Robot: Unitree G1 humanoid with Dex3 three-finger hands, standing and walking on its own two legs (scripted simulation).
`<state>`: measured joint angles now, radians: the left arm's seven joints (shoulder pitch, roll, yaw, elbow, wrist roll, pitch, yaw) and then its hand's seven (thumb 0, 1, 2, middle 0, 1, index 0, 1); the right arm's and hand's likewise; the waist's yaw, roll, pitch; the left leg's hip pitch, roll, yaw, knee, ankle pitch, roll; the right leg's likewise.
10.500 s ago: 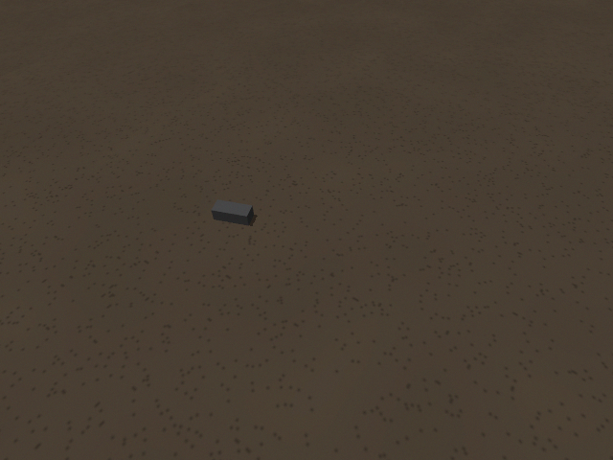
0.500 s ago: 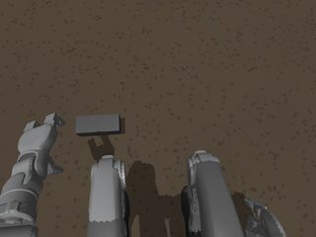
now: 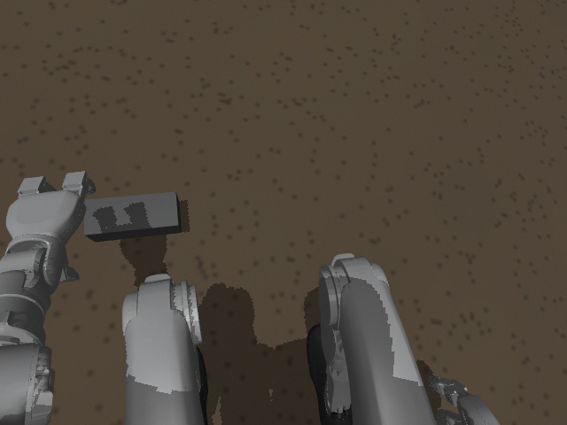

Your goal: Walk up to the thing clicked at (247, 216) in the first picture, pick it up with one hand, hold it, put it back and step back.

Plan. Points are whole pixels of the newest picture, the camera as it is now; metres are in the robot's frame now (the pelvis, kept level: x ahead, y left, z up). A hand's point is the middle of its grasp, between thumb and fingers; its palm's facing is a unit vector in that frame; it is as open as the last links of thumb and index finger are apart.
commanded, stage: rise first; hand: left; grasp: from above
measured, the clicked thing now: (135, 216) +0.48 +0.24 -0.33
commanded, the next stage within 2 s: none
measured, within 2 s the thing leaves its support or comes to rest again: neither
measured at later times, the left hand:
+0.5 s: hand (84, 229) +0.43 +0.29 -0.20, palm faces -0.45 -0.05 -0.89, open 14.0 cm
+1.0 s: hand (91, 226) +0.43 +0.28 -0.21, palm faces -0.45 -0.05 -0.89, open 14.0 cm
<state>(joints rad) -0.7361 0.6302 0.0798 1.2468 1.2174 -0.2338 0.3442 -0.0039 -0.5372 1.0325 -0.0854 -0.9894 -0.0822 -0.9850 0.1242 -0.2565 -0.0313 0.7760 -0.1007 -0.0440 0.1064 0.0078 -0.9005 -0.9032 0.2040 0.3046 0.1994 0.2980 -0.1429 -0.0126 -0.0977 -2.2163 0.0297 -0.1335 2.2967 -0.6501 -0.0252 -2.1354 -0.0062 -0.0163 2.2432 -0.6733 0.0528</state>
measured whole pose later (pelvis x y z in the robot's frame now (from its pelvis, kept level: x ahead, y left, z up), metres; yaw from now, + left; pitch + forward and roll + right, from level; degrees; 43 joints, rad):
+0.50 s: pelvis +0.01 +0.00 -0.03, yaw -1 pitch +33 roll -6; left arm -0.82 0.66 0.10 1.36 1.28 -0.25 0.43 0.00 -0.50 0.98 -0.09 -1.03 -0.11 -1.00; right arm 0.11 -0.25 0.00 0.79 -0.15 -0.05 0.12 0.01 -0.90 -0.90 0.20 0.30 0.20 0.30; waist -0.17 -0.02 -0.06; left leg -2.30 0.03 -0.15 2.39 -0.67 -0.04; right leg -2.22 0.01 -0.02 2.33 -0.69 0.06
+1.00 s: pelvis +0.01 +0.00 -0.04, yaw -2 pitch +32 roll -7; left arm -0.85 0.69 0.10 1.42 1.29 -0.26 0.46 0.00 -0.52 1.00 -0.09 -1.03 -0.10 -1.01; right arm 0.11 -0.26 0.03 0.79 -0.16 -0.06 0.14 0.01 -0.90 -0.90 0.20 0.30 0.20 0.30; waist -0.20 -0.03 -0.05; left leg -2.32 0.02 -0.17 2.43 -0.68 -0.04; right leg -2.24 0.01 -0.03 2.36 -0.69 0.06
